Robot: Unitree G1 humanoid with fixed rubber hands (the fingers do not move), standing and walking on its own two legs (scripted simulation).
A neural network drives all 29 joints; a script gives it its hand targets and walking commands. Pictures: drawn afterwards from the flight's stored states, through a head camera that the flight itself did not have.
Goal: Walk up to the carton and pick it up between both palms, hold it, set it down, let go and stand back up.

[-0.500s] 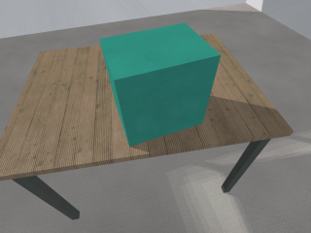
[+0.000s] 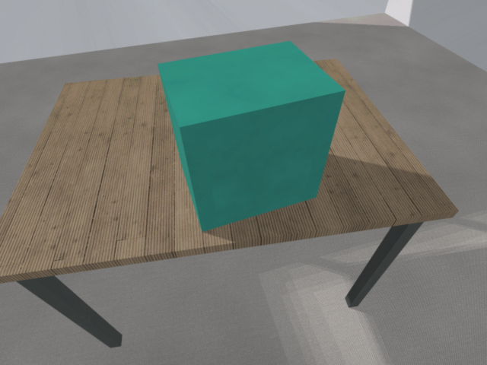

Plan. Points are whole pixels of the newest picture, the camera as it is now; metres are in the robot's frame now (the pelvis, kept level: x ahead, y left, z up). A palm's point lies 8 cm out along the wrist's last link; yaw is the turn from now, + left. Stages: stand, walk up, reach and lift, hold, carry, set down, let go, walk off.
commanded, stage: walk up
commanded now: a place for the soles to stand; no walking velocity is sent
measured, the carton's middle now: (245, 137) +0.56 +0.03 +0.06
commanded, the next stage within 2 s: none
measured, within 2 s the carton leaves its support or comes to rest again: neither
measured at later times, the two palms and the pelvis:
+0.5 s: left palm out of the picture +0.13 +0.19 -0.09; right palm out of the picture +0.17 -0.43 -0.13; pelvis +0.10 -0.11 -0.01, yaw +6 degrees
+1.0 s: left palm out of the picture +0.11 +0.26 -0.13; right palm (423, 293) +0.30 -0.33 -0.12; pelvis +0.11 -0.07 -0.02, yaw +15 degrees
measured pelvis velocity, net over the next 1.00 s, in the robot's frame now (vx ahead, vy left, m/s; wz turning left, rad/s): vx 0.11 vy -0.07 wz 0.25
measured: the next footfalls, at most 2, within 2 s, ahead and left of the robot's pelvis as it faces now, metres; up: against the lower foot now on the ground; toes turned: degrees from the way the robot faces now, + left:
right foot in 0.24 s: +0.18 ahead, -0.20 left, +0.00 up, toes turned +1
left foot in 0.82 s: +0.16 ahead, +0.07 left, +0.00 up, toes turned +10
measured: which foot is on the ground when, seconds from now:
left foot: down 0.00-0.26, up 0.28-0.80, down 0.82-1.00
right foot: up 0.00-0.22, down 0.24-0.84, up 0.86-1.00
